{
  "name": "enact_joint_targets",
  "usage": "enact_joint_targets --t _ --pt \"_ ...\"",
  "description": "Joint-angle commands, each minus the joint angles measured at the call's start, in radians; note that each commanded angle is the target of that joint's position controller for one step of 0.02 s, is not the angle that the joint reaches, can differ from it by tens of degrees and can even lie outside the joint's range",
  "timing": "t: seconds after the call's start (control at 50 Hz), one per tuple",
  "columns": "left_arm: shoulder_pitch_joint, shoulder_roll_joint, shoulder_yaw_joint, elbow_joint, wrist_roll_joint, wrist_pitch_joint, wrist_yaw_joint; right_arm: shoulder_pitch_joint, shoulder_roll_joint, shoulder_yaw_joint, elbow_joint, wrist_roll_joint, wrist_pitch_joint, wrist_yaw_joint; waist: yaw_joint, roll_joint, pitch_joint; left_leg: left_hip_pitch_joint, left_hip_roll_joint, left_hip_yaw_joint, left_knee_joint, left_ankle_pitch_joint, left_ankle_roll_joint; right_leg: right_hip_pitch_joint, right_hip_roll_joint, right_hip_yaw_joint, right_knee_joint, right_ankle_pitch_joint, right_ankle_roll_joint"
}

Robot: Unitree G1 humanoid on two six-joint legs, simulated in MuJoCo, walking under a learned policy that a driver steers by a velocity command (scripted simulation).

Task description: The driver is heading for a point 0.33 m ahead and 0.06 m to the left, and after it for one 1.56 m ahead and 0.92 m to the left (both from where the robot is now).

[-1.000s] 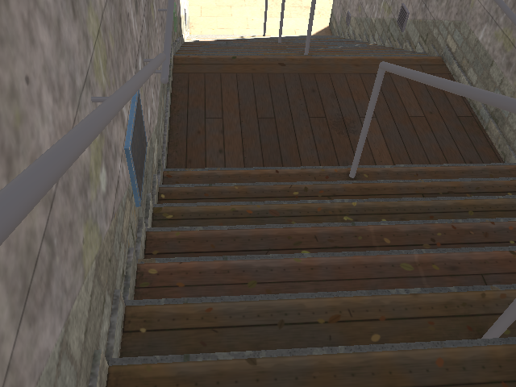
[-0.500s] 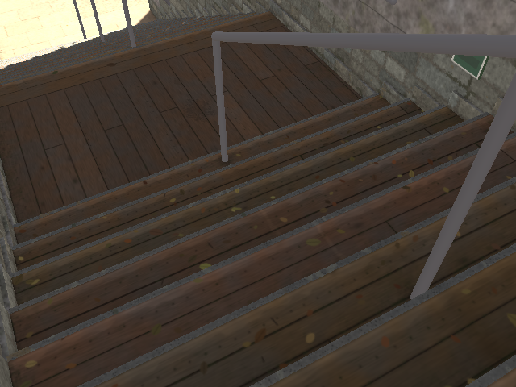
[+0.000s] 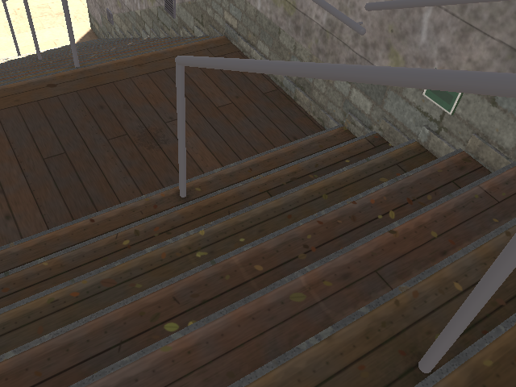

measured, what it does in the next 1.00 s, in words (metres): walks ahead, turning left: right foot, then left foot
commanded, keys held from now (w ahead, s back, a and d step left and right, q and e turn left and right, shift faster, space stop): no key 0.26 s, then q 0.74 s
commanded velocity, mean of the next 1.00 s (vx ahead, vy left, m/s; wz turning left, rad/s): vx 0.09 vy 0.00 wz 0.27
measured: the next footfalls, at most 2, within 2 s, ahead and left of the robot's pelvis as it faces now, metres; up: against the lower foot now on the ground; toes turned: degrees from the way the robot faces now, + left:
right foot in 0.34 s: +0.21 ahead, -0.07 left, +0.00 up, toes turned +0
left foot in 0.64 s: +0.11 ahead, +0.15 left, +0.00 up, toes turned +10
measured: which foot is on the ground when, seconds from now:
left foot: down 0.00-0.40, up 0.42-0.62, down 0.64-1.00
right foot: up 0.00-0.32, down 0.34-0.66, up 0.68-1.00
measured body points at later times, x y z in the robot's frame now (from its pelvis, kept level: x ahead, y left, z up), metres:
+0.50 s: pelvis +0.13 +0.04 -0.01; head +0.14 +0.05 +0.44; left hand +0.21 +0.29 -0.15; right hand +0.18 -0.19 -0.15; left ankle +0.08 +0.13 -0.69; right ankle +0.17 -0.07 -0.73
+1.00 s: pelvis +0.10 +0.06 -0.01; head +0.12 +0.08 +0.44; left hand +0.22 +0.36 -0.10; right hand +0.32 -0.15 -0.09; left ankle +0.07 +0.15 -0.73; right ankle +0.17 -0.05 -0.68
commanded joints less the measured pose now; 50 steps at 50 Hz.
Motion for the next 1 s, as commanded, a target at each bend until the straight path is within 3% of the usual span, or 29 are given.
enact_joint_targets --t 0.02,0.04,0.08,0.12,0.16,0.2,0.26,0.32,0.36,0.38,0.4,0.42,0.44,0.5,0.54,0.58,0.64,0.66,0.68,0.7,0.72,0.76,0.8,0.82,0.9,0.92,0.94,0.96,1.0 --pt "-0.109 0.084 0.013 -0.051 0.042 0.017 0.003 0.293 -0.087 -0.005 0.035 0.028 0.021 -0.037 -0.111 0.177 0.04 0.447 0.353 -0.507 -0.245 -0.009 0.094 -0.721 -0.07 -0.087 0.208 0.241 0.023" --pt "-0.181 0.054 0.003 -0.087 0.04 0.035 -0.004 0.274 -0.104 0.004 0.033 -0.001 0.018 -0.057 -0.101 0.257 0.097 0.316 0.376 -0.535 -0.224 0.175 0.12 -0.688 -0.084 -0.072 0.153 0.262 0.037" --pt "-0.142 0.006 -0.012 -0.037 0.033 0.07 -0.013 0.252 -0.103 0.023 0.025 -0.033 0.0 -0.054 -0.014 0.136 0.136 0.06 0.326 -0.403 -0.192 0.474 0.113 -0.494 -0.104 -0.015 -0.029 0.358 0.035" --pt "-0.158 -0.014 -0.02 -0.029 0.029 0.054 -0.027 0.19 -0.072 0.041 0.026 -0.007 -0.028 -0.047 0.045 0.082 0.12 0.007 0.205 -0.252 -0.173 0.518 0.08 -0.407 -0.112 -0.011 -0.377 0.596 0.058" --pt "-0.196 -0.03 -0.025 -0.019 0.043 0.055 -0.045 0.193 -0.012 0.073 0.04 -0.002 -0.039 -0.041 0.034 0.155 0.076 -0.074 0.138 -0.125 -0.205 0.763 0.042 -0.136 -0.106 -0.159 -0.745 0.808 0.057" --pt "-0.201 -0.056 -0.041 -0.012 0.025 0.066 -0.054 0.232 -0.009 0.075 0.07 0.025 -0.024 -0.04 0.014 0.248 0.018 -0.005 0.13 -0.076 -0.185 0.953 0.002 0.004 -0.101 -0.184 -0.849 0.88 0.048" --pt "-0.174 -0.002 -0.034 0.031 0.001 0.074 -0.054 0.239 -0.004 0.084 0.076 0.009 0.011 -0.033 0.021 0.192 0.013 0.105 0.139 -0.079 -0.144 0.945 -0.005 0.064 -0.12 -0.145 -0.856 0.852 0.017" --pt "-0.238 -0.002 -0.041 0.036 0.007 0.061 -0.037 0.245 -0.011 0.082 0.095 -0.02 0.033 -0.049 -0.009 0.174 0.084 0.165 0.151 -0.117 -0.058 1.044 0.002 0.111 -0.106 -0.168 -1.001 0.677 0.013" --pt "-0.125 0.002 -0.046 0.071 -0.004 0.041 -0.024 0.246 -0.046 0.068 0.1 -0.023 0.036 -0.06 0.033 0.155 0.067 0.169 0.154 -0.164 0.081 1.154 0.002 0.257 -0.141 -0.114 -1.196 0.816 -0.007" --pt "-0.081 0.025 -0.039 0.092 -0.013 0.027 -0.014 0.335 -0.054 0.055 0.102 -0.007 0.033 -0.051 -0.023 0.059 0.012 0.039 0.109 -0.166 0.162 0.968 -0.03 0.456 -0.217 -0.051 -1.173 1.219 -0.04" --pt "-0.044 0.044 -0.027 0.088 -0.016 0.026 -0.008 0.349 -0.024 0.057 0.102 0.007 0.036 -0.043 -0.006 -0.045 -0.077 -0.104 0.032 -0.14 0.337 0.423 -0.055 0.62 -0.355 0.064 -1.165 1.567 -0.145" --pt "-0.121 0.003 -0.041 0.053 -0.032 0.025 -0.007 0.212 -0.014 0.05 0.044 0.022 0.051 -0.041 -0.014 -0.089 -0.135 -0.115 -0.07 -0.092 0.469 -0.315 -0.05 0.555 -0.445 0.14 -1.284 1.668 -0.222" --pt "-0.182 0.045 -0.031 0.019 -0.021 0.019 -0.016 0.217 -0.049 0.033 0.017 -0.01 0.058 -0.036 -0.067 -0.095 -0.09 -0.099 -0.038 -0.087 0.507 -0.387 -0.028 0.433 -0.492 0.129 -1.311 1.676 -0.254" --pt "-0.28 0.025 -0.014 -0.041 0.007 0.033 -0.016 0.195 -0.001 0.036 0.01 -0.05 0.095 -0.016 -0.108 -0.097 -0.013 0.049 0.013 -0.033 0.483 -0.197 -0.026 0.08 -0.373 -0.069 -1.354 1.01 -0.135" --pt "-0.283 0.069 0.0 -0.081 0.022 0.033 -0.003 0.17 -0.023 0.025 -0.009 -0.061 0.113 -0.018 -0.099 -0.064 -0.017 0.09 -0.008 0.017 0.547 -0.061 -0.024 0.009 -0.404 -0.092 -1.266 1.029 -0.117" --pt "-0.264 0.083 0.004 -0.106 0.021 0.033 0.0 0.171 -0.056 0.011 -0.039 -0.042 0.124 -0.028 -0.097 -0.007 -0.033 0.075 0.0 0.012 0.511 -0.103 -0.027 -0.007 -0.435 -0.081 -1.202 1.013 -0.111" --pt "-0.28 0.115 0.022 -0.138 0.009 0.046 0.0 0.146 -0.054 0.004 -0.101 -0.048 0.122 -0.034 -0.098 -0.061 -0.005 0.108 -0.003 0.046 0.304 -0.133 -0.012 -0.029 -0.424 -0.114 -1.09 0.895 -0.026" --pt "-0.339 0.112 0.027 -0.168 0.007 0.057 -0.005 0.221 -0.069 -0.005 -0.084 -0.049 0.114 -0.031 -0.138 0.009 0.017 0.198 0.0 0.012 0.152 0.023 0.009 -0.105 -0.357 -0.195 -0.915 0.856 0.022" --pt "-0.346 0.084 0.024 -0.227 0.022 0.067 -0.014 0.271 -0.191 -0.031 -0.081 -0.042 0.099 -0.037 -0.148 0.379 0.102 0.199 0.15 -0.352 -0.034 0.623 0.038 -0.31 -0.193 -0.307 -0.608 0.484 0.091" --pt "-0.39 0.041 -0.001 -0.281 0.01 0.063 -0.014 0.245 -0.223 -0.027 -0.114 -0.023 0.077 -0.037 -0.121 0.412 0.116 0.191 0.279 -0.596 -0.136 0.878 0.116 -0.432 -0.124 -0.212 -0.559 0.172 0.089" --pt "-0.389 0.037 -0.01 -0.288 0.013 0.055 -0.006 0.195 -0.274 -0.047 -0.151 -0.032 0.068 -0.043 -0.119 0.334 0.065 0.163 0.319 -0.684 -0.195 0.668 0.191 -0.422 -0.13 -0.122 -0.548 0.171 0.084" --pt "-0.376 0.047 -0.006 -0.268 0.009 0.043 -0.01 0.032 -0.226 -0.037 -0.202 -0.043 0.077 -0.054 -0.025 0.193 0.044 0.119 0.279 -0.571 -0.092 0.501 0.225 -0.354 -0.17 -0.053 -0.569 0.42 0.079" --pt "-0.347 0.055 -0.005 -0.254 0.025 0.062 -0.015 -0.045 -0.179 -0.029 -0.261 -0.025 0.084 -0.05 -0.001 0.15 -0.025 0.085 0.2 -0.429 -0.017 0.579 0.195 -0.237 -0.143 -0.105 -0.57 0.562 0.079" --pt "-0.358 0.045 -0.006 -0.261 0.041 0.068 -0.017 -0.035 -0.165 -0.028 -0.282 -0.012 0.086 -0.05 -0.008 0.155 -0.041 0.094 0.183 -0.421 -0.012 0.598 0.177 -0.233 -0.131 -0.114 -0.558 0.601 0.081" --pt "-0.4 0.021 -0.024 -0.318 0.038 0.068 -0.025 0.023 -0.166 -0.034 -0.302 -0.004 0.089 -0.057 -0.024 0.145 -0.048 0.144 0.16 -0.417 -0.005 0.581 0.174 -0.241 -0.114 -0.109 -0.646 0.635 0.091" --pt "-0.445 0.007 -0.033 -0.343 0.022 0.075 -0.027 0.067 -0.161 -0.033 -0.294 -0.005 0.099 -0.055 -0.053 0.159 -0.017 0.16 0.14 -0.394 -0.038 0.538 0.162 -0.245 -0.089 -0.136 -0.783 0.509 0.11" --pt "-0.422 0.022 -0.031 -0.342 0.026 0.071 -0.032 0.032 -0.173 -0.037 -0.312 -0.015 0.096 -0.051 -0.044 0.201 -0.07 0.166 0.166 -0.458 -0.019 0.575 0.184 -0.19 -0.099 -0.093 -0.678 0.591 0.096" --pt "-0.41 0.04 -0.027 -0.346 0.019 0.072 -0.034 0.018 -0.156 -0.035 -0.325 -0.019 0.096 -0.041 -0.039 0.165 -0.082 0.181 0.177 -0.469 -0.027 0.547 0.202 -0.19 -0.103 -0.081 -0.7 0.558 0.095" --pt "-0.452 0.01 -0.04 -0.376 -0.001 0.078 -0.033 0.064 -0.18 -0.046 -0.313 -0.015 0.113 -0.024 -0.081 0.22 -0.015 0.17 0.126 -0.432 -0.074 0.457 0.172 -0.134 -0.074 -0.139 -0.914 0.348 0.116"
